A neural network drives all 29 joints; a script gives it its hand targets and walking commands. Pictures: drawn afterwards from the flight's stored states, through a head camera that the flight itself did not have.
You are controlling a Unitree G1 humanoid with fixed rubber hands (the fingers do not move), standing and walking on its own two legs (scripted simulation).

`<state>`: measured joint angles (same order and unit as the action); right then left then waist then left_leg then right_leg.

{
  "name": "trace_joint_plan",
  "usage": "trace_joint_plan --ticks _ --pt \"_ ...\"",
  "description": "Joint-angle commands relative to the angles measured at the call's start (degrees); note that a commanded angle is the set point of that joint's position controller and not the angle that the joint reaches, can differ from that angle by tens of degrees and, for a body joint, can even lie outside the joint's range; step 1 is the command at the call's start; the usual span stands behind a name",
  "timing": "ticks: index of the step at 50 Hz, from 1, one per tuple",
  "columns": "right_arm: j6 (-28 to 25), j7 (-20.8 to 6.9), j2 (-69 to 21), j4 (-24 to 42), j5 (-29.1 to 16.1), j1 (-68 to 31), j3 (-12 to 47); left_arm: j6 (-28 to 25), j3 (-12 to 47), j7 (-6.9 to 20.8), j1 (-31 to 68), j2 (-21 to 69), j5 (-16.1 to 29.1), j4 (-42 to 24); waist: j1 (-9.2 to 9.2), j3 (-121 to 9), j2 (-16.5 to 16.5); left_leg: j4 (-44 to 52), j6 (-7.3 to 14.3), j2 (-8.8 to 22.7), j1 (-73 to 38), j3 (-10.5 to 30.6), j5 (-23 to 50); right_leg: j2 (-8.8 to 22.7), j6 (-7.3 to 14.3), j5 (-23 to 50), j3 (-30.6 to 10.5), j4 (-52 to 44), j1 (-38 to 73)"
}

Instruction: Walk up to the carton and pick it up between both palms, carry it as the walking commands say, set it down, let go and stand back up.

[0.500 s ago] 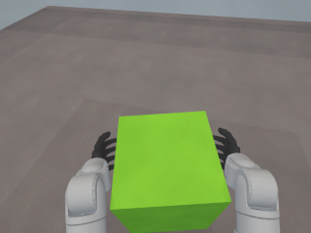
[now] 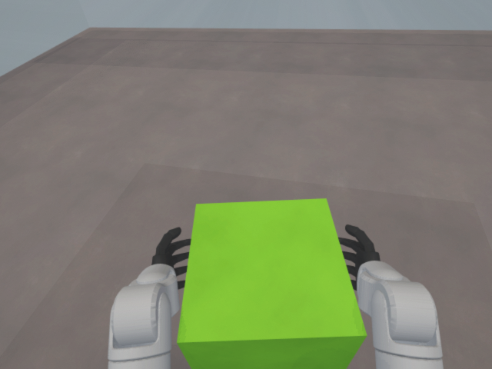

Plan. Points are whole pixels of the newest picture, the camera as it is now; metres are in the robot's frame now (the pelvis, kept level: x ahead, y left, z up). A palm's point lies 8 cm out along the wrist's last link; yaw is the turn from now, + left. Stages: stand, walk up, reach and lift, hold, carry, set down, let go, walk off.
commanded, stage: carry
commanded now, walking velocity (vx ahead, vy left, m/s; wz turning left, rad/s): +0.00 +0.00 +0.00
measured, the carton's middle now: (265, 301) +0.25 -0.01 +0.00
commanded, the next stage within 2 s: hold in 1.92 s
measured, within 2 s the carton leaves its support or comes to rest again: neither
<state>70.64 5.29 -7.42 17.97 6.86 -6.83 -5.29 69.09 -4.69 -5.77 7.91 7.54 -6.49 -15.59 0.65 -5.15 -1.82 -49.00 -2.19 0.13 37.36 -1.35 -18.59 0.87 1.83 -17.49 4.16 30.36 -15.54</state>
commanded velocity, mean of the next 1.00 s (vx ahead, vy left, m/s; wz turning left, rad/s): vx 0.00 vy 0.00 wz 0.00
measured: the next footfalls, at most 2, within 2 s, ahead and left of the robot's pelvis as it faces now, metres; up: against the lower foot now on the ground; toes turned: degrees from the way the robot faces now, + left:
left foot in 0.24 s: -0.08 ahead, +0.14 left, +0.00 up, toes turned +5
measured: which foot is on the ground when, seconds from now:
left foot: up 0.00-0.22, down 0.24-1.00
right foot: down 0.00-1.00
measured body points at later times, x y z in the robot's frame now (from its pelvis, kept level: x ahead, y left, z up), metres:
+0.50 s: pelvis -0.13 +0.02 -0.01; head -0.15 +0.03 +0.44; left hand +0.13 +0.20 +0.07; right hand +0.16 -0.10 +0.07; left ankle -0.12 +0.13 -0.74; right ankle -0.02 -0.10 -0.73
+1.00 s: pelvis -0.12 +0.02 -0.01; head -0.13 +0.02 +0.44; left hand +0.15 +0.18 +0.07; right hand +0.16 -0.12 +0.07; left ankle -0.12 +0.14 -0.74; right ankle -0.02 -0.10 -0.74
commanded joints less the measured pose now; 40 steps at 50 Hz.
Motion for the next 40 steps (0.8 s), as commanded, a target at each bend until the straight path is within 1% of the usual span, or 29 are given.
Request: trace_joint_plan --ticks 1,2,3,4,5,7,8,9,10,11,12,13,14,15,16,17,18,20,22,24,26,29,31,34,40 --pt "-2.64 -14.95 -54.51 8.19 -26.43 -36.53 42.77 -0.88 37.31 15.99 29.34 53.45 23.12 -8.18 -0.38 -7.05 7.92 -20.42 -0.74 -0.87 -3.71 3.42 1.08 14.72 1.57 -3.03 -8.00 -16.21 -6.90" --pt "-2.48 -14.86 -54.33 8.42 -27.25 -36.89 43.06 -0.95 37.17 15.76 29.71 52.97 22.84 -8.89 -0.38 -8.24 7.98 -20.26 -1.24 -0.91 -5.20 2.68 2.01 12.58 1.55 0.59 -5.53 -14.51 -5.02" --pt "-2.17 -14.65 -53.75 8.47 -27.57 -37.30 43.22 -0.84 36.95 15.70 29.28 52.27 22.57 -8.95 -0.48 -9.02 8.78 -17.10 -1.66 -0.34 -5.91 1.75 1.62 11.50 1.71 1.58 -4.92 -13.48 -3.10" --pt "-1.80 -14.41 -53.18 8.47 -27.50 -37.04 43.30 -0.60 36.35 15.71 28.21 51.53 22.27 -8.46 -0.56 -9.63 9.73 -12.31 -1.80 0.20 -6.06 0.71 0.15 11.29 2.06 1.73 -5.72 -13.01 -0.91" --pt "-1.28 -14.20 -52.73 7.91 -27.07 -35.90 43.11 -0.27 35.65 15.64 26.73 50.93 21.82 -7.33 -0.81 -10.36 10.80 -7.21 -1.64 0.45 -6.42 -0.26 -2.01 11.80 2.73 1.97 -7.55 -12.93 1.42" --pt "-0.40 -14.03 -52.39 5.81 -26.17 -33.21 42.34 0.32 34.62 15.51 24.38 50.27 20.81 -4.93 -1.46 -11.38 12.68 2.81 -0.54 0.07 -8.76 -1.36 -7.12 13.45 4.24 3.61 -11.44 -12.87 4.72" --pt "-0.08 -14.06 -52.42 4.41 -25.71 -31.83 41.75 0.54 34.36 15.50 23.61 50.19 20.46 -3.77 -1.69 -11.81 13.12 8.30 0.05 -0.16 -10.17 -1.85 -9.46 14.12 4.90 5.94 -12.93 -12.30 6.35" --pt "0.13 -14.15 -52.48 3.02 -25.22 -30.58 41.08 0.68 34.32 15.54 22.92 50.17 20.27 -2.73 -1.87 -12.34 12.97 14.18 0.44 -0.48 -11.94 -2.67 -9.41 14.60 5.26 9.66 -13.93 -11.53 7.96" --pt "0.22 -14.29 -52.70 1.74 -24.78 -29.44 40.44 0.75 34.45 15.56 22.51 50.23 20.17 -1.83 -1.56 -13.16 11.81 22.02 0.64 -0.75 -15.34 -3.69 -5.36 14.26 4.78 12.87 -13.60 -9.87 8.87" --pt "0.13 -14.47 -52.95 0.96 -24.49 -29.12 40.00 0.66 34.75 15.55 22.26 50.32 20.19 -1.18 -1.26 -14.73 10.58 28.90 0.65 0.51 -21.61 -4.15 1.66 13.92 3.40 14.78 -12.82 -8.52 7.38" --pt "0.02 -14.70 -53.08 0.51 -24.35 -29.44 39.74 0.51 35.15 15.56 22.38 50.57 20.31 -0.87 -1.47 -16.00 8.60 31.15 0.57 3.21 -27.11 -1.88 2.95 12.90 1.43 13.81 -12.39 -7.51 4.84" --pt "-0.12 -15.05 -53.28 0.35 -24.10 -29.62 39.52 0.15 35.65 15.61 22.65 51.11 20.65 -0.83 -1.69 -16.84 5.38 32.58 0.47 7.23 -31.48 2.84 3.41 11.40 -0.62 12.05 -11.39 -5.72 1.60" --pt "-1.16 -15.04 -53.65 -0.28 -22.91 -29.50 38.48 -0.05 37.86 16.00 27.96 52.02 22.65 -4.35 -1.17 -13.94 -3.11 28.47 2.29 10.37 -27.08 5.19 9.15 6.96 -3.21 11.33 -5.31 -4.11 -2.20" --pt "-1.48 -14.91 -54.16 0.83 -23.05 -30.28 38.23 -0.16 38.85 16.08 31.25 52.76 23.50 -6.56 -1.12 -12.45 -3.96 29.64 2.87 11.02 -23.34 5.49 6.84 6.00 -3.39 8.24 -3.40 -2.26 -1.67" --pt "-1.66 -14.77 -54.12 1.36 -22.99 -30.56 37.59 -0.14 39.86 16.14 33.04 52.68 24.39 -7.90 -0.96 -11.70 -3.41 30.73 3.43 11.18 -20.13 5.79 0.42 5.31 -3.20 6.96 -2.94 -1.66 -0.95" --pt "-1.76 -14.60 -54.00 1.71 -22.48 -30.64 37.08 0.08 40.85 16.33 33.67 53.03 25.23 -7.81 -0.93 -10.48 -2.63 31.91 3.83 11.17 -16.91 5.62 -6.19 5.13 -3.18 6.42 -2.50 -1.00 -0.23" --pt "-1.81 -14.36 -53.62 2.36 -22.25 -31.12 36.90 0.30 41.32 16.48 33.88 52.81 25.74 -7.82 -1.05 -9.76 -2.70 32.65 3.94 10.89 -14.30 5.33 -11.05 5.00 -3.04 6.13 -2.33 -0.55 0.62" --pt "-1.56 -14.06 -52.89 1.70 -21.37 -30.43 35.96 0.62 41.89 16.70 33.84 52.81 26.47 -7.04 -1.12 -8.87 -3.96 33.35 3.99 10.45 -12.09 5.17 -16.05 4.69 -3.11 5.01 -1.83 0.29 0.28" --pt "-1.33 -14.06 -52.58 1.38 -21.10 -30.31 35.84 0.77 41.87 16.80 33.83 52.90 26.76 -6.69 -1.22 -8.57 -3.89 33.21 3.95 10.36 -11.59 5.00 -17.53 4.41 -3.10 4.66 -1.52 0.20 -0.15" --pt "-1.09 -14.15 -52.43 1.34 -21.12 -30.81 36.00 0.88 41.44 16.80 33.74 52.95 26.70 -6.23 -1.29 -8.48 -2.81 32.47 3.72 9.92 -11.27 4.36 -17.95 4.39 -2.99 4.08 -1.67 -0.54 -0.08" --pt "-0.88 -14.21 -52.42 1.30 -21.21 -31.53 36.28 1.00 40.69 16.82 33.62 52.85 26.38 -5.55 -1.28 -8.30 -1.35 30.84 3.43 9.09 -10.82 3.52 -17.16 4.93 -2.78 2.66 -2.67 -2.15 0.01" --pt "-0.60 -14.29 -52.67 1.33 -21.59 -32.41 36.89 1.13 39.18 16.75 32.76 52.48 25.33 -4.15 -1.01 -8.57 2.36 27.03 3.07 7.16 -12.56 2.07 -13.56 7.06 -2.21 -2.43 -6.21 -6.27 -2.03" --pt "-0.56 -14.33 -53.17 1.70 -22.01 -32.90 37.51 1.10 38.42 16.67 32.27 52.44 24.73 -3.71 -0.83 -9.82 4.17 24.98 2.88 6.08 -14.68 1.55 -10.02 8.07 -2.03 -4.00 -7.61 -8.17 -2.76" --pt "-0.61 -14.39 -53.74 2.47 -22.64 -33.36 38.40 0.95 37.62 16.47 31.51 52.46 23.92 -3.62 -0.79 -11.87 4.81 23.85 2.87 5.60 -16.37 1.53 -6.73 8.40 -1.90 -2.64 -7.79 -8.64 -2.00" --pt "-1.07 -14.50 -53.59 3.48 -23.08 -33.29 39.15 0.35 37.01 15.95 30.41 52.31 22.62 -3.92 -1.01 -13.55 4.15 23.31 2.88 5.64 -17.86 1.55 -3.56 8.37 -1.47 1.20 -7.29 -7.99 -0.98"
